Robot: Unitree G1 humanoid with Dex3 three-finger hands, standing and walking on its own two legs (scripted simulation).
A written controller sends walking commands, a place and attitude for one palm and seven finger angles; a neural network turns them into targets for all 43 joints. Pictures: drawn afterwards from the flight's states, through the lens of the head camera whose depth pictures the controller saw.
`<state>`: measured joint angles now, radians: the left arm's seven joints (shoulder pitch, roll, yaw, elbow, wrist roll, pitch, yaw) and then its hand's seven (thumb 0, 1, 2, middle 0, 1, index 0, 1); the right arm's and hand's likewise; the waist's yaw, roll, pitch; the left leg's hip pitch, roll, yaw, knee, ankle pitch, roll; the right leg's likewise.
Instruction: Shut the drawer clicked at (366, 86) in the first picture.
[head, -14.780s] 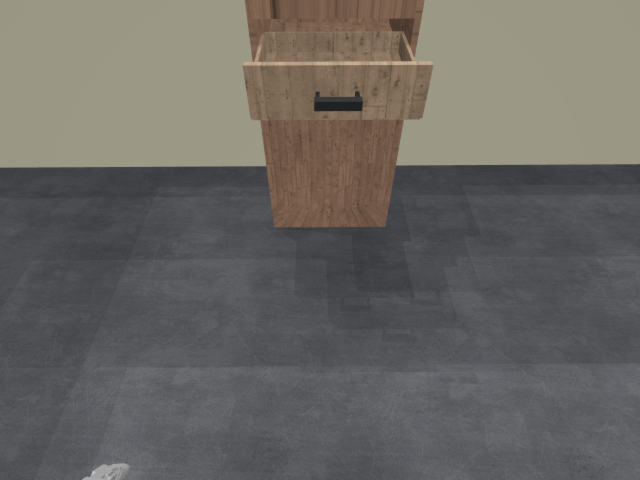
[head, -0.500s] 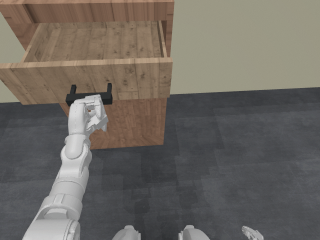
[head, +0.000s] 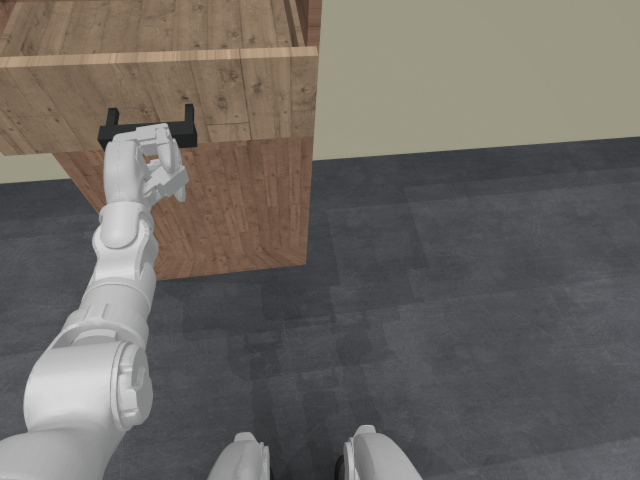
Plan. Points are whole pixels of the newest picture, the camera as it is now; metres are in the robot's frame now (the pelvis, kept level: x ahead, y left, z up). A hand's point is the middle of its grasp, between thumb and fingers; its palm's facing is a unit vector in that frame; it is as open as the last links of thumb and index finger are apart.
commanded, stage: push the drawer shut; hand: left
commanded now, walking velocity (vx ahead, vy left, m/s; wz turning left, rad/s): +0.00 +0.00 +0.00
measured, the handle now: (150, 124) +0.56 +0.20 +0.08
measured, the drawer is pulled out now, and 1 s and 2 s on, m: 0.13 0.01 0.00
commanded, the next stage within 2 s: pull the fist back off the drawer in 1.50 s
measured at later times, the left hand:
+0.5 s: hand (183, 135) +0.54 +0.15 +0.08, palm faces +0.09 -1.00 -0.02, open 3.0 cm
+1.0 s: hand (183, 102) +0.60 +0.16 +0.08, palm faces +0.09 -1.00 -0.02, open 3.0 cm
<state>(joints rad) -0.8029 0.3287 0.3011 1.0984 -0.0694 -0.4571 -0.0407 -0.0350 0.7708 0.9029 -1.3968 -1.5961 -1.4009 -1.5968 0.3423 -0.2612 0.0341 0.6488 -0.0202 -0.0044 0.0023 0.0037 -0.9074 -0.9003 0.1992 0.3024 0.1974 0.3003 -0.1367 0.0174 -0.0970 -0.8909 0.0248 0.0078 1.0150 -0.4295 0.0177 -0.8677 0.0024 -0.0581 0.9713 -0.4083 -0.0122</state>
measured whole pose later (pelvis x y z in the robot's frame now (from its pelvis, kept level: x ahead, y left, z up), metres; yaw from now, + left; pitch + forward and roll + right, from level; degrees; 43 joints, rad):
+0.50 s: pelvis +0.01 +0.00 +0.00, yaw -1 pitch +22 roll -3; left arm -0.97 0.43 0.38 1.23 -0.01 -0.44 -0.03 -0.02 0.80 0.91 -1.40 -1.60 -1.40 -1.60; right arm 0.40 -0.26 0.04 0.64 -0.05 0.04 0.02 0.00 -0.91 -0.90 0.20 0.30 0.20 0.30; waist -0.20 0.03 -0.10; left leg -0.97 0.04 0.00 1.04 -0.45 0.02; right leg -0.94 0.02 -0.06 0.98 -0.41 -0.01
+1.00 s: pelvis +0.01 +0.01 -0.01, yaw -2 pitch +27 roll -5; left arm -1.21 0.61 0.42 1.36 0.06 -0.36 -0.04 0.00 0.79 0.91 -1.40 -1.60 -1.40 -1.60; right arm 0.44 -0.27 0.07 0.63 -0.08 0.06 0.03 0.00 -0.91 -0.90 0.20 0.30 0.20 0.30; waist -0.28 0.04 -0.09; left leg -1.10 0.05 -0.02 1.09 -0.46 0.02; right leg -1.05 0.03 -0.08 0.99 -0.41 -0.01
